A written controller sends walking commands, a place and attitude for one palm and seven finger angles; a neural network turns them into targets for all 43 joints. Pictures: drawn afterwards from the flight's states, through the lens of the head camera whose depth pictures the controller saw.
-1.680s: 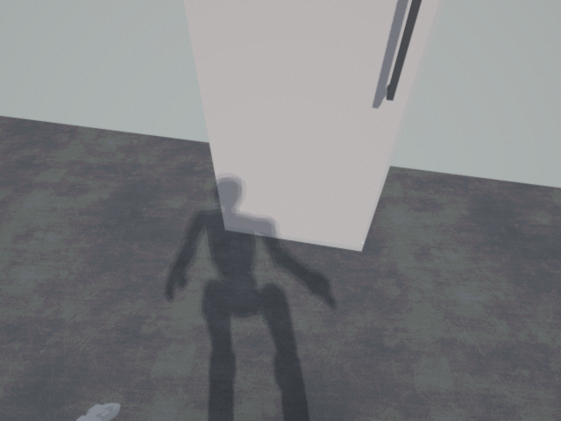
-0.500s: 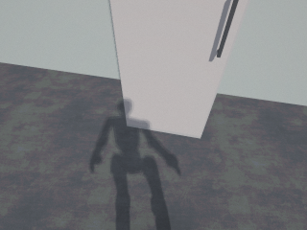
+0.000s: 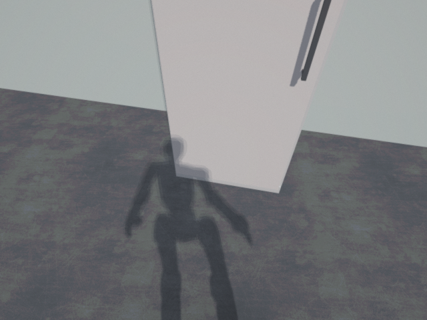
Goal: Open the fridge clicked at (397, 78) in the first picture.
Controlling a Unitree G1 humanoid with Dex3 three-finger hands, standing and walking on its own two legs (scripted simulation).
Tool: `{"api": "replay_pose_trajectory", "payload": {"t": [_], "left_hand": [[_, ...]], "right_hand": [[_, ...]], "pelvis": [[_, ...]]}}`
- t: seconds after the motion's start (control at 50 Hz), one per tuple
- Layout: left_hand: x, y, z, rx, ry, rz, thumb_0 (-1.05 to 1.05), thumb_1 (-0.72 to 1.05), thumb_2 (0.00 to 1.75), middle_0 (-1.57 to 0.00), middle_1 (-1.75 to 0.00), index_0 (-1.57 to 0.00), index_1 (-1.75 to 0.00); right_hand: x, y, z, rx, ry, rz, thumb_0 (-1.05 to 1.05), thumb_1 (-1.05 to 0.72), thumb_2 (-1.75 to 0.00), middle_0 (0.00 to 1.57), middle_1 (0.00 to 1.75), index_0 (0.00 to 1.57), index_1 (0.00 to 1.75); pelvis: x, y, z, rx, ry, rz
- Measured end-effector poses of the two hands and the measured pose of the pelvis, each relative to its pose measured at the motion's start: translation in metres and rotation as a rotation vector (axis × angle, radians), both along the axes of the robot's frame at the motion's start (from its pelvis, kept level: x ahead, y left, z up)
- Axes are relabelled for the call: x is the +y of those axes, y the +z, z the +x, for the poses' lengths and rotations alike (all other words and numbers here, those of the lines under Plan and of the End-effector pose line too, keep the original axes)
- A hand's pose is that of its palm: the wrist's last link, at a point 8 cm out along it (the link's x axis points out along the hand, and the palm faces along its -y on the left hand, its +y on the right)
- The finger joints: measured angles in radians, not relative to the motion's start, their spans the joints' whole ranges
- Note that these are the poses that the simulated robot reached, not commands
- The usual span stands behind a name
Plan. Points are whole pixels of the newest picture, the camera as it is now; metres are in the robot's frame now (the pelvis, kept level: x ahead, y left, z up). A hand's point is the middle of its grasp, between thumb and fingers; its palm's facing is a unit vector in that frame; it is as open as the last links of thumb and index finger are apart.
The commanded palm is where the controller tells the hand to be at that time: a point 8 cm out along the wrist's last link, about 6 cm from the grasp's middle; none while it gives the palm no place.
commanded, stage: turn to face it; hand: right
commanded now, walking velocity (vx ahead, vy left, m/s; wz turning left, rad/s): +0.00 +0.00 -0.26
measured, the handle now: (315, 36) +0.88 -0.26 +0.15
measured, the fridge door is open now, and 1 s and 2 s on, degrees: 0 0 0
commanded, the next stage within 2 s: take the last steps up to it in 0.22 s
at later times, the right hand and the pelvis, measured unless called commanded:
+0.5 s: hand out of the picture +0.01 -0.21 -0.19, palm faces +0.11 +0.97 -0.20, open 7.4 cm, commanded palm none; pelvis +0.00 -0.02 -0.01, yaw -6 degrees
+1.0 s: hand (307, 316) +0.19 -0.20 -0.18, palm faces +0.17 +0.97 -0.18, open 7.3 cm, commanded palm none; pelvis +0.13 -0.01 -0.02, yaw -9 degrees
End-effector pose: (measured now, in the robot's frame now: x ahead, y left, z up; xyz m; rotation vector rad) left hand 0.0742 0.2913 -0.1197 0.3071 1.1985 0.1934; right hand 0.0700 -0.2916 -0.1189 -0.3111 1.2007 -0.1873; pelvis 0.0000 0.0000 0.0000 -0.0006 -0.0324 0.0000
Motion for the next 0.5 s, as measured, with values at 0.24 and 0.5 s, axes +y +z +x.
{"api": "replay_pose_trajectory", "payload": {"t": [0.24, 0.5], "left_hand": [[-0.013, -0.008, -0.004, 0.03, -0.026, -0.019, 0.01, 0.91, 0.9, -0.2, -0.3, -0.2, -0.3], [-0.072, -0.028, -0.032, 0.124, -0.049, -0.107, 0.01, 0.91, 0.9, -0.2, -0.3, -0.2, -0.3]], "right_hand": [[0.004, -0.005, -0.008, -0.015, -0.046, 0.01, 0.0, -0.9, -0.9, 0.2, 0.3, 0.21, 0.3], [0.032, -0.04, -0.074, 0.092, -0.158, 0.144, 0.0, -0.9, -0.9, 0.2, 0.3, 0.21, 0.3]], "pelvis": [[-0.002, -0.004, -0.005, 0.004, -0.041, 0.0], [-0.017, -0.014, -0.001, 0.014, -0.097, 0.024]]}}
